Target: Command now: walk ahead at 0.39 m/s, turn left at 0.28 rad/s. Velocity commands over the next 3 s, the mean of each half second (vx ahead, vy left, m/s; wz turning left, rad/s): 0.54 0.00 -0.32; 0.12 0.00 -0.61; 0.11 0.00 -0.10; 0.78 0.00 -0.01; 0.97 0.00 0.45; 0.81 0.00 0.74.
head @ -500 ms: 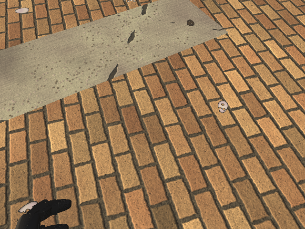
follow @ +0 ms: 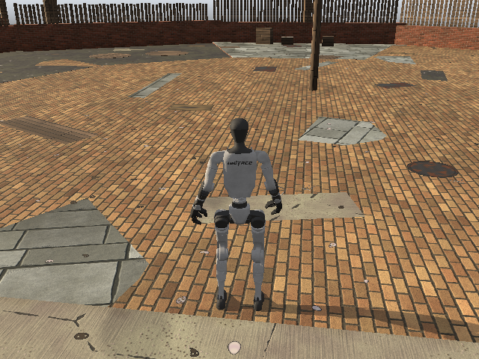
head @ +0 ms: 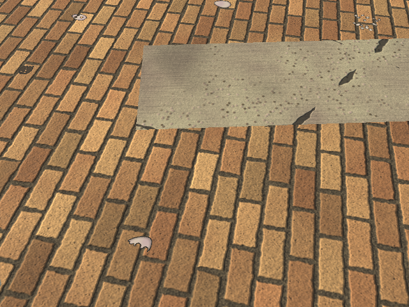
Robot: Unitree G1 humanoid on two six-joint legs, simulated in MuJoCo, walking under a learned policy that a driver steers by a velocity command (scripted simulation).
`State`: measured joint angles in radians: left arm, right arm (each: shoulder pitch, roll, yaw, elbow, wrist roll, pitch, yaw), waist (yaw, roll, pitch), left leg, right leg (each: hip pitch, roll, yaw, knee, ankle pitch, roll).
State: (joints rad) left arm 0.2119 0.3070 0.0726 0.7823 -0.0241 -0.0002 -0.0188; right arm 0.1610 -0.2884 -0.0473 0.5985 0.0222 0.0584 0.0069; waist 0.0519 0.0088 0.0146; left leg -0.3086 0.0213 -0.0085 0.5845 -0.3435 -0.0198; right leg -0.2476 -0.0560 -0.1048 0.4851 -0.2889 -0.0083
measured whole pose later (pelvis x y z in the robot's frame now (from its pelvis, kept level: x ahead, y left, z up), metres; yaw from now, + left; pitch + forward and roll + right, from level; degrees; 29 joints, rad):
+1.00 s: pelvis +0.44 -0.04 -0.01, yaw -33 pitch +1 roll +0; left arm 0.15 0.30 0.03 0.64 0.00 0.03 0.03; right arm 0.18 -0.27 -0.02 0.65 -0.03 -0.05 -0.02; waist 0.00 -0.03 0.01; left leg -0.37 -0.03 -0.07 0.53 -0.18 -0.01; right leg -0.32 0.19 0.27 0.70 -0.43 -0.03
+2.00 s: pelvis +0.72 -0.16 +0.00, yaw -35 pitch +2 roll +0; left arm 0.06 0.26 0.02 0.64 -0.02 -0.10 -0.05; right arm 0.57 -0.22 0.00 0.84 0.01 -0.10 0.00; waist -0.10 -0.03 -0.01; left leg 0.15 -0.03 0.03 0.15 -0.34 0.04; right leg -0.82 -0.09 0.00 0.77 0.14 -0.02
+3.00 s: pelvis +1.49 -0.51 -0.01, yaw +4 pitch +0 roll -1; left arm -0.04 0.26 0.03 0.59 0.02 -0.12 -0.02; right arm 0.37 -0.24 -0.05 0.75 0.02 -0.04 -0.03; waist -0.11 -0.04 0.07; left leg -0.05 -0.16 -0.19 0.47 -0.39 0.12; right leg -0.64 -0.01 0.07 0.51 0.22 0.03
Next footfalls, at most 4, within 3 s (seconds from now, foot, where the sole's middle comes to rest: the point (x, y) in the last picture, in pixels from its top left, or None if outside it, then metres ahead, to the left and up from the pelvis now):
0.02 left None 0.02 0.13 -0.77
0.46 right None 0.42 -0.12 -0.77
0.94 left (221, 267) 0.59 0.01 -0.77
1.26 right None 0.39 -0.17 -0.77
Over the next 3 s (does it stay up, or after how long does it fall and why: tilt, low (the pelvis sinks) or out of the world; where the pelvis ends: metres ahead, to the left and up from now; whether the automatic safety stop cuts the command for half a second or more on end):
stays up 1.49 -0.51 -0.01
